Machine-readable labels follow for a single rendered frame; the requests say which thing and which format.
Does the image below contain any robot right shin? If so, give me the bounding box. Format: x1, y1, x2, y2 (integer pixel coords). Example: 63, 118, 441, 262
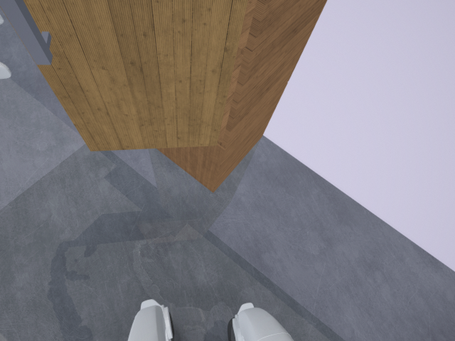
237, 303, 254, 315

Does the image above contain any cupboard door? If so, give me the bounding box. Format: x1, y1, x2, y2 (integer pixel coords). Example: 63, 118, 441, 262
2, 0, 248, 151

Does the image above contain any handle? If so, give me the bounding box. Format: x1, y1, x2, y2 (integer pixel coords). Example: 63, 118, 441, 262
0, 0, 53, 65

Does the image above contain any robot right thigh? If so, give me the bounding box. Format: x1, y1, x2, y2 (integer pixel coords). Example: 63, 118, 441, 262
232, 308, 294, 341

